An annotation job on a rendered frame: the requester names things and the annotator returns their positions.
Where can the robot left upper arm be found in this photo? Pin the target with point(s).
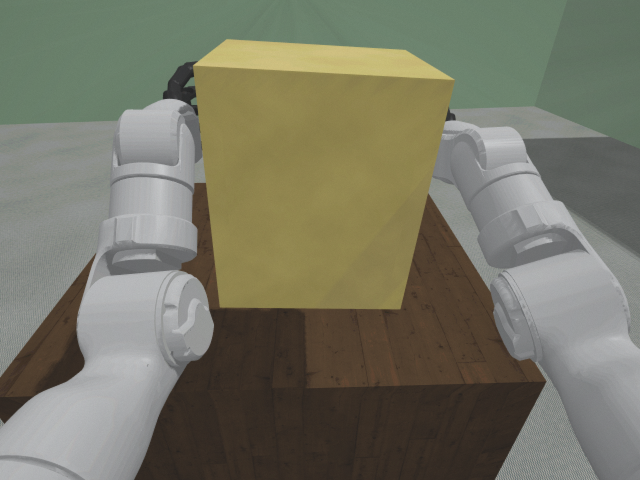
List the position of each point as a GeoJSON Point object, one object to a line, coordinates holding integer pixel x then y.
{"type": "Point", "coordinates": [137, 333]}

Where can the robot right upper arm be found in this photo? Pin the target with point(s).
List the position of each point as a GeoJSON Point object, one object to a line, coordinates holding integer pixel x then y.
{"type": "Point", "coordinates": [564, 313]}

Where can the pedestal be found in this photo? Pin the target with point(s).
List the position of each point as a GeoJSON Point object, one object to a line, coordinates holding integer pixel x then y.
{"type": "Point", "coordinates": [425, 392]}

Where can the robot left hand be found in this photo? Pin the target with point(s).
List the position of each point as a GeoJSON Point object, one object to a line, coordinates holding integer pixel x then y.
{"type": "Point", "coordinates": [176, 89]}

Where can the robot left forearm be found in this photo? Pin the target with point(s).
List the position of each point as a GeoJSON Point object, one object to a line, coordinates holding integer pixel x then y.
{"type": "Point", "coordinates": [149, 227]}

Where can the robot right hand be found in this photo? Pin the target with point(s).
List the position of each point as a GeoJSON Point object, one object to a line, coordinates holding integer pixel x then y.
{"type": "Point", "coordinates": [450, 116]}

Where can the robot right forearm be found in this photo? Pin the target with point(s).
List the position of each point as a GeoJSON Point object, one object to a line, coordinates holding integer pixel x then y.
{"type": "Point", "coordinates": [517, 218]}

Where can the carton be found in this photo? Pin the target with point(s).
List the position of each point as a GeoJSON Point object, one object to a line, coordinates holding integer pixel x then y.
{"type": "Point", "coordinates": [318, 161]}

